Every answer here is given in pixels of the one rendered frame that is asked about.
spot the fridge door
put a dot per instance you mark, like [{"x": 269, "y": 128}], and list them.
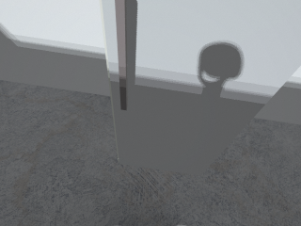
[{"x": 198, "y": 71}]

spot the handle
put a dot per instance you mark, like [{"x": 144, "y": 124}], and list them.
[{"x": 121, "y": 26}]

